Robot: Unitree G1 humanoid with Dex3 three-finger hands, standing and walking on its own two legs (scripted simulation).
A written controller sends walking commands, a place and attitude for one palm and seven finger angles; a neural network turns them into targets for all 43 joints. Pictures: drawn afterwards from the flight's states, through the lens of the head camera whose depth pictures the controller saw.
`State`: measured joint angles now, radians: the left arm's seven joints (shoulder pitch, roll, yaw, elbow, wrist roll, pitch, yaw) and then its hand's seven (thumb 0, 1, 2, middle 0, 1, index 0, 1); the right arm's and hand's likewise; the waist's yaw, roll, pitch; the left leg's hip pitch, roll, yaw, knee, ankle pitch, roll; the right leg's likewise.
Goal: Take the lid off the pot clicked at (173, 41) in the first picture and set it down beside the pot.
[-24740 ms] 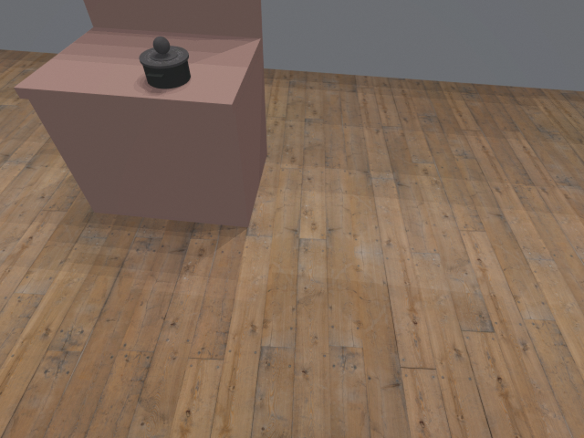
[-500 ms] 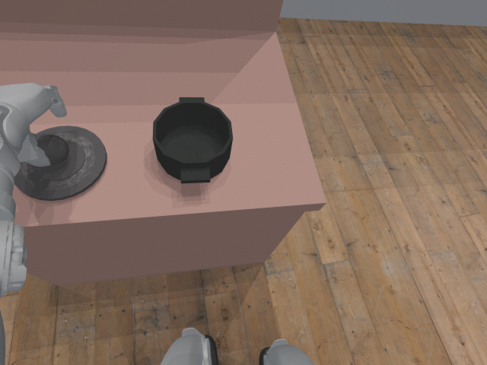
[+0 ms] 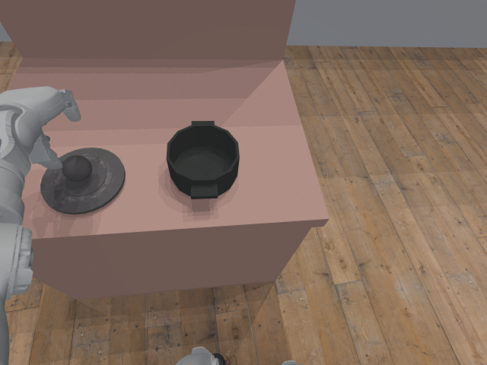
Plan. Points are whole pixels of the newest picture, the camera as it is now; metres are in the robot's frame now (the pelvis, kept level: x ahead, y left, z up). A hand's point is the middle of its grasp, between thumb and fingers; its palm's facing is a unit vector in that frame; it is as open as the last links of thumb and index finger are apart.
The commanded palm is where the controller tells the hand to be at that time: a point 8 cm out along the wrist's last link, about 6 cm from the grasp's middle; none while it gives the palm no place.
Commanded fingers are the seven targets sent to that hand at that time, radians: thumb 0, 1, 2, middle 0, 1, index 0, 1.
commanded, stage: raise the empty hand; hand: left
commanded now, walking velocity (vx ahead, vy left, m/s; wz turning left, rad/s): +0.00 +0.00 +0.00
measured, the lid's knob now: (77, 168) +0.49 +0.31 -0.05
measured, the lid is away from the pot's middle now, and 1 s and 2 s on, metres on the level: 0.25 0.25 0.25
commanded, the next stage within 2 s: draw the hand back to the body in 0.58 s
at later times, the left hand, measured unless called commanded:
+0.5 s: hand (37, 111) +0.47 +0.30 +0.13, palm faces -0.38 -0.10 -0.92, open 11.0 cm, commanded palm +0.49 +0.30 +0.18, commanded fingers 0.00 -0.02 0.66 -0.35 -0.85 -0.35 -0.85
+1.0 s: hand (32, 125) +0.45 +0.30 +0.12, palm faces -0.38 -0.09 -0.92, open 11.0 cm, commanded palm +0.44 +0.30 +0.19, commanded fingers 0.00 -0.02 0.66 -0.35 -0.85 -0.35 -0.85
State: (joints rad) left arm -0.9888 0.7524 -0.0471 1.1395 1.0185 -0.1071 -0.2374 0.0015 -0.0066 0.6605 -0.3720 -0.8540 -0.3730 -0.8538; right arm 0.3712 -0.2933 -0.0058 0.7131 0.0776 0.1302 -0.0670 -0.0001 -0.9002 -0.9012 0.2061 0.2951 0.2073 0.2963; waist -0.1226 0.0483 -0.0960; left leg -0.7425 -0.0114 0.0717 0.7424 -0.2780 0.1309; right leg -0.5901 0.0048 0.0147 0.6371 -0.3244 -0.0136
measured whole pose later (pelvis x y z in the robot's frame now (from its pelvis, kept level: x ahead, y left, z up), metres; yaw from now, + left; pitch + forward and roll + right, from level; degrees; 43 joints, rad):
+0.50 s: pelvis +0.01 -0.02 +0.01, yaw +1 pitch +13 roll -4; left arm -1.03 0.79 -0.06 1.12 0.99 -0.10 -0.34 0.00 -0.01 0.66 -0.37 -0.85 -0.37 -0.85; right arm 0.36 -0.30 0.00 0.71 0.09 0.11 -0.08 0.00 -0.90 -0.90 0.21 0.30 0.21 0.30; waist -0.11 0.04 -0.08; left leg -0.62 -0.02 0.07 0.64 -0.25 0.11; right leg -0.47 0.00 0.02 0.55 -0.30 0.01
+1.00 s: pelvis +0.02 -0.03 +0.02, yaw +1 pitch +11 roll -3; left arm -0.85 0.81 0.03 0.94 0.95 -0.16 -0.38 0.00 -0.01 0.66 -0.37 -0.85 -0.37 -0.85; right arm 0.30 -0.30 -0.01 0.66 0.10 0.18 -0.06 0.00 -0.90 -0.90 0.20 0.29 0.21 0.30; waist -0.09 0.04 -0.06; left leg -0.56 -0.01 0.05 0.61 -0.25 0.09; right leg -0.42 0.01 0.00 0.52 -0.30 0.03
